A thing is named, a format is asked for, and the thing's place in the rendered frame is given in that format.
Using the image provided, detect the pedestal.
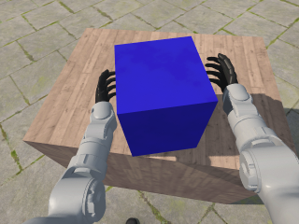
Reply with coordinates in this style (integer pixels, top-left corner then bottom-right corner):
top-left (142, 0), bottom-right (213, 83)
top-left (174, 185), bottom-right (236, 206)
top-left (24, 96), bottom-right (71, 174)
top-left (22, 28), bottom-right (298, 204)

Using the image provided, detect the robot left hand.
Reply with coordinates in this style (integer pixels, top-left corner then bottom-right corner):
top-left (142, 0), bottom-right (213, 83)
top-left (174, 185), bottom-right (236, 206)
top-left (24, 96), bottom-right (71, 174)
top-left (95, 69), bottom-right (116, 103)

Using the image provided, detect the robot right hand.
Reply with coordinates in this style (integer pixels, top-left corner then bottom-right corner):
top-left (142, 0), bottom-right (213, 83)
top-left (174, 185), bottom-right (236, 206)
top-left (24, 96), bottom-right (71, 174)
top-left (205, 53), bottom-right (238, 93)

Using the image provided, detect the carton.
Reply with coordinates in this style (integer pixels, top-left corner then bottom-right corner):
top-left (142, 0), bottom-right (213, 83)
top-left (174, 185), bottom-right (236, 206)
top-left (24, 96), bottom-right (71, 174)
top-left (114, 36), bottom-right (218, 157)

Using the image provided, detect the left robot upper arm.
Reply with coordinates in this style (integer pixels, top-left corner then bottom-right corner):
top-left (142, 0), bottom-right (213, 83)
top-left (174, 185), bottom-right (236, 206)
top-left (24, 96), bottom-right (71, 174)
top-left (22, 177), bottom-right (107, 224)

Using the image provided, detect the right robot forearm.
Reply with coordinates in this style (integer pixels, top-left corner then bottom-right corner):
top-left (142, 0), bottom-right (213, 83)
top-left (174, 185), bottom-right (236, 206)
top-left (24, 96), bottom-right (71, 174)
top-left (222, 83), bottom-right (299, 163)

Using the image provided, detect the left robot forearm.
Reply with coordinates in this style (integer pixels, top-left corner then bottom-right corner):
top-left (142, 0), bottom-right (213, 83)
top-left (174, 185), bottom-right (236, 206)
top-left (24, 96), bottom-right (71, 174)
top-left (48, 101), bottom-right (118, 212)

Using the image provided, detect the right robot upper arm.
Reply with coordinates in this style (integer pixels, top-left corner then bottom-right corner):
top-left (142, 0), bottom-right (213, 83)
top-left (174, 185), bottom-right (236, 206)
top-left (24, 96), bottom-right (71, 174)
top-left (239, 146), bottom-right (299, 224)

